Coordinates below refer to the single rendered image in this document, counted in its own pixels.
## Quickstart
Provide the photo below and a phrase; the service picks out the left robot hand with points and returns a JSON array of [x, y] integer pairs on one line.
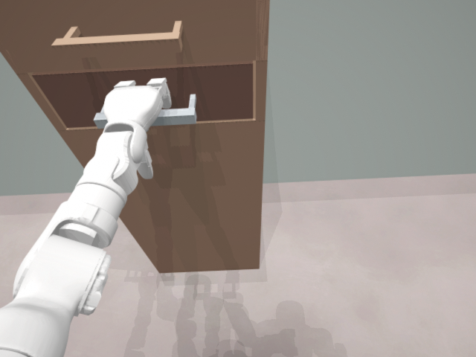
[[141, 104]]

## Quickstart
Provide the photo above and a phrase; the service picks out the drawer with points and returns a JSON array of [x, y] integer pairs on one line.
[[224, 90]]

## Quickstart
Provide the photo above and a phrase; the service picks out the robot left upper arm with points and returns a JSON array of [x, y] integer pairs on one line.
[[65, 279]]

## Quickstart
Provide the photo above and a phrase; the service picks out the robot left forearm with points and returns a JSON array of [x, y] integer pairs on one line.
[[90, 215]]

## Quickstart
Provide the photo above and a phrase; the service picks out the cabinet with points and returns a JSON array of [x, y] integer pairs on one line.
[[201, 210]]

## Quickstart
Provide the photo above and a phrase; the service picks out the handle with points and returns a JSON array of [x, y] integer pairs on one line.
[[166, 116], [120, 45]]

